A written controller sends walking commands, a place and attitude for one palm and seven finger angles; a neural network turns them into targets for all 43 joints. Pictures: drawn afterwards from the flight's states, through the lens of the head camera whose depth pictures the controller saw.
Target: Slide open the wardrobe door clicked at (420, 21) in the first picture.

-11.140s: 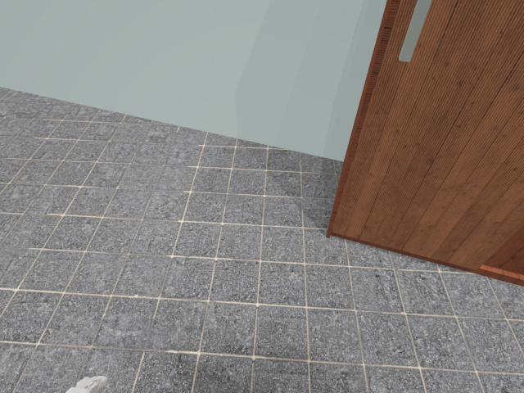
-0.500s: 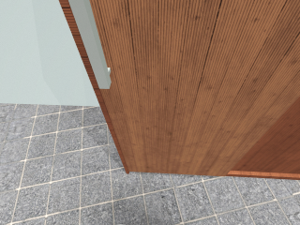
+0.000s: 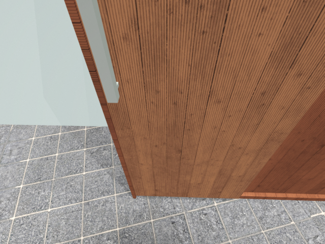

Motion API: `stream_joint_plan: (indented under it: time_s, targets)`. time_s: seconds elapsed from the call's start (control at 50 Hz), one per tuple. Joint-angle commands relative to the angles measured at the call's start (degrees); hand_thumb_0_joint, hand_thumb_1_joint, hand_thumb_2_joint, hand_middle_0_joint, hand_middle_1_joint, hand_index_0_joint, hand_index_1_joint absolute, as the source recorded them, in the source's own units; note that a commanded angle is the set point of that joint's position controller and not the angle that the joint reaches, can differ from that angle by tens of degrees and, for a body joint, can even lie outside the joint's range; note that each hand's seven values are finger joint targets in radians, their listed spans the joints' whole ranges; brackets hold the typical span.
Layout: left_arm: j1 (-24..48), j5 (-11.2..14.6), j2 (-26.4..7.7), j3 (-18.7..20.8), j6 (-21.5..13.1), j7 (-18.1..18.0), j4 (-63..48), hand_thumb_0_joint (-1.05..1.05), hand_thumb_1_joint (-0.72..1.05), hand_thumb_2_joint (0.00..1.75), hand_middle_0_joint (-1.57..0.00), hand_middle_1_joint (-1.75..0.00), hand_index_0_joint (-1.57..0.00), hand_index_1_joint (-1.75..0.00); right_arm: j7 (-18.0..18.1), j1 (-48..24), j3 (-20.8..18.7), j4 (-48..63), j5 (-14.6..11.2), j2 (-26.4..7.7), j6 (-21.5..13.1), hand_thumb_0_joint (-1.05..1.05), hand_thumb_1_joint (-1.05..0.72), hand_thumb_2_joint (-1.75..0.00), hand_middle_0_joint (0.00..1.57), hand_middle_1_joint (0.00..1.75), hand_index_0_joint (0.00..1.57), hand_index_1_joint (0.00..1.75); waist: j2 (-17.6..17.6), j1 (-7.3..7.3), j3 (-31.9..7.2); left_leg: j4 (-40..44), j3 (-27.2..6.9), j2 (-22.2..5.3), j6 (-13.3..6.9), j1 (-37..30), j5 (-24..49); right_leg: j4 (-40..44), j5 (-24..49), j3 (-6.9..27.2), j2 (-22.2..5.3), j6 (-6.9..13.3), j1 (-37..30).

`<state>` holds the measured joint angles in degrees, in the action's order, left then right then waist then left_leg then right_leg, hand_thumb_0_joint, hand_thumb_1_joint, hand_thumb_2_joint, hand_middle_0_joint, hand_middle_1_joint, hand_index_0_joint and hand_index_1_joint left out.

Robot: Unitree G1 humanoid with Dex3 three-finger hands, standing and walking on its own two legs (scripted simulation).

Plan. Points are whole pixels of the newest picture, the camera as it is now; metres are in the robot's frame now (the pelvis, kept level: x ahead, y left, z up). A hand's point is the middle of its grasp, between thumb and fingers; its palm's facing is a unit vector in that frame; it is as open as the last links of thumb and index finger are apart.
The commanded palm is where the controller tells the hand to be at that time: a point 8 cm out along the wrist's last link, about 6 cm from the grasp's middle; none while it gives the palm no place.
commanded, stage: come to a stop and stand still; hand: left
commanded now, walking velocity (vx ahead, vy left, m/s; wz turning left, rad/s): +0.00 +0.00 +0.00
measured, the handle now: (103, 48) +0.46 +0.16 +0.25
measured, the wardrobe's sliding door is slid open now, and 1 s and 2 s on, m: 0.00 0.00 0.00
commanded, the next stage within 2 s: look again from close up in 0.94 s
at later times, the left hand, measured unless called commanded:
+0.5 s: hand out of the picture +0.03 +0.27 -0.16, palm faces +0.00 -0.95 -0.31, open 7.4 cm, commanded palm none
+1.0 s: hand out of the picture -0.02 +0.29 -0.17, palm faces -0.02 -0.96 -0.28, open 7.4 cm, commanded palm none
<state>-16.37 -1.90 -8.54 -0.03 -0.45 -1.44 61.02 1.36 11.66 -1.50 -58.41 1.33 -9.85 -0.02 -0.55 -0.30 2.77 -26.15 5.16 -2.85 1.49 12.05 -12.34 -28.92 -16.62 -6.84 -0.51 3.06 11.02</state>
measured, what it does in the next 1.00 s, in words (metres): shifts its weight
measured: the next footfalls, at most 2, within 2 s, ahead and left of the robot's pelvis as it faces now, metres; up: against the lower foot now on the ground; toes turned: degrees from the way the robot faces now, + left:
none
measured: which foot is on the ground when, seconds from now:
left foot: down 0.00-1.00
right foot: down 0.00-1.00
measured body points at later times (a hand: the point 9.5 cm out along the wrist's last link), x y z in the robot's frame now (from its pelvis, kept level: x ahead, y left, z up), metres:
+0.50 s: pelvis -0.04 +0.04 +0.00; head -0.05 +0.04 +0.45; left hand +0.03 +0.32 -0.13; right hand -0.01 -0.22 -0.14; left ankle +0.02 +0.14 -0.74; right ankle -0.01 -0.08 -0.74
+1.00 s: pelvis -0.03 +0.07 +0.00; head -0.03 +0.07 +0.45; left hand -0.01 +0.34 -0.14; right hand +0.03 -0.21 -0.13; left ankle +0.02 +0.14 -0.74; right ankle -0.01 -0.08 -0.74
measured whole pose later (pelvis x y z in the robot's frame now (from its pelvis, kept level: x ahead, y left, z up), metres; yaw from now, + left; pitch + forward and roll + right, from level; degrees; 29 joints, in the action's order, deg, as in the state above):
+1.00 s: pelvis -0.03 +0.07 +0.00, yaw +0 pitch -2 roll +0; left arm -16.0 -1.9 -15.4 -0.4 0.1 -0.9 60.4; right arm -0.5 11.5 -1.3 -60.1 0.8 -16.0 -0.3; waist 0.0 -0.7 1.5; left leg -23.3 7.3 1.1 -4.0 12.5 -9.0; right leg -24.1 -10.7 -4.8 -4.1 -1.8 10.9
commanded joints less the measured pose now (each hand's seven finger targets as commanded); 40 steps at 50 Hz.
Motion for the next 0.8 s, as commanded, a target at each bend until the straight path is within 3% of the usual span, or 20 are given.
stream_joint_plan:
  time_s: [0.0,0.02,0.04,0.06,0.1,0.18,0.2,0.28,0.44,0.52,0.78]
  targets:
    - [-2.63,0.77,-10.94,2.66,-2.47,-1.05,-5.41,0.0,0.9,0.9,-0.2,-0.3,-0.2,-0.3,0.75,3.22,-1.57,5.52,0.19,-6.64,-1.81,0.0,-0.9,-0.9,0.2,0.3,0.2,0.3,-1.27,0.64,-12.64,-3.2,-3.28,-1.46,-2.7,-0.48,4.91,2.84,32.52,12.0,-11.25,2.1,-8.18]
    - [-2.93,0.7,-10.05,2.52,-2.1,-1.01,-5.56,0.0,0.9,0.9,-0.2,-0.3,-0.2,-0.3,0.67,3.94,-1.36,5.85,0.12,-5.37,-1.3,0.0,-0.9,-0.9,0.2,0.3,0.2,0.3,0.87,0.72,-10.2,-3.57,-2.84,-0.78,-2.47,0.81,2.04,4.3,28.73,12.46,-11.48,2.33,-6.22]
    - [-2.92,0.52,-10.35,2.28,-2.16,-0.91,-5.55,0.0,0.9,0.9,-0.2,-0.3,-0.2,-0.3,0.35,3.71,-1.21,6.14,0.19,-5.42,-0.97,0.0,-0.9,-0.9,0.2,0.3,0.2,0.3,6.62,0.31,-7.17,-4.05,-2.52,-0.3,-2.83,2.51,-0.62,5.91,26.41,12.92,-11.41,2.14,-4.98]
    - [-1.49,0.35,-11.41,2.61,-1.98,-0.9,-6.06,0.0,0.9,0.9,-0.2,-0.3,-0.2,-0.3,0.28,3.59,-1.72,6.31,0.1,-7.1,-0.8,0.0,-0.9,-0.9,0.2,0.3,0.2,0.3,8.5,0.88,-3.02,-4.86,-2.85,-0.57,-2.9,3.28,-1.81,7.73,20.43,12.53,-11.82,2.49,-1.06]
    - [0.93,0.24,-12.92,3.05,-1.67,-0.73,-7.42,0.0,0.9,0.9,-0.2,-0.3,-0.2,-0.3,0.22,3.7,-2.34,6.38,0.08,-9.21,-0.64,0.0,-0.9,-0.9,0.2,0.3,0.2,0.3,7.91,1.53,2.98,-4.44,-3.37,-1.34,-3.07,2.24,-0.98,11.07,7.36,12.48,-11.12,2.96,6.68]
    - [1.95,0.57,-14.16,3.07,-1.36,-0.47,-8.49,0.0,0.9,0.9,-0.2,-0.3,-0.2,-0.3,-0.33,5.19,-2.06,5.21,0.05,-10.51,-1.01,0.0,-0.9,-0.9,0.2,0.3,0.2,0.3,2.92,1.52,5.38,-0.83,-4.45,-2.2,-3.33,0.91,0.11,11.76,-5.1,10.91,-8.38,1.57,10.32]
    - [2.15,0.65,-14.7,3.14,-1.3,-0.39,-8.74,0.0,0.9,0.9,-0.2,-0.3,-0.2,-0.3,-0.35,5.04,-2.03,5.16,0.06,-11.23,-1.13,0.0,-0.9,-0.9,0.2,0.3,0.2,0.3,0.46,1.28,5.38,0.66,-5.01,-2.55,-3.45,1.9,-0.78,11.3,-5.85,10.68,-7.84,1.24,9.46]
    - [1.38,0.75,-15.0,2.92,-0.97,-0.1,-8.82,0.0,0.9,0.9,-0.2,-0.3,-0.2,-0.3,-0.43,3.99,-1.48,5.23,0.12,-12.42,-1.69,0.0,-0.9,-0.9,0.2,0.3,0.2,0.3,-2.96,0.14,2.97,5.22,-6.96,-3.76,-3.84,5.57,-4.98,9.19,-3.65,9.03,-6.35,0.16,3.92]
    - [1.72,0.54,-15.72,2.74,-0.58,0.3,-8.8,0.0,0.9,0.9,-0.2,-0.3,-0.2,-0.3,-0.81,3.85,-1.64,4.78,0.02,-14.73,-1.77,0.0,-0.9,-0.9,0.2,0.3,0.2,0.3,0.36,-0.07,0.44,9.69,-9.42,-4.94,-4.11,6.91,-12.19,8.72,-4.59,7.76,-6.01,-0.76,1.64]
    - [1.64,0.5,-16.27,2.66,-0.52,0.37,-8.03,0.0,0.9,0.9,-0.2,-0.3,-0.2,-0.3,-0.95,3.3,-1.94,4.02,-0.11,-15.77,-1.64,0.0,-0.9,-0.9,0.2,0.3,0.2,0.3,0.01,0.16,0.46,10.47,-9.71,-5.09,-4.01,6.79,-14.11,8.86,-5.35,7.89,-6.24,-0.96,2.48]
    - [0.07,0.36,-16.55,1.77,-0.75,0.07,-5.06,0.0,0.9,0.9,-0.2,-0.3,-0.2,-0.3,-1.15,1.42,-1.86,1.96,-0.68,-16.68,-1.66,0.0,-0.9,-0.9,0.2,0.3,0.2,0.3,-0.42,0.45,0.18,11.71,-9.39,-5.78,-3.85,3.72,-10.2,8.86,0.67,7.66,-6.87,-1.54,2.08]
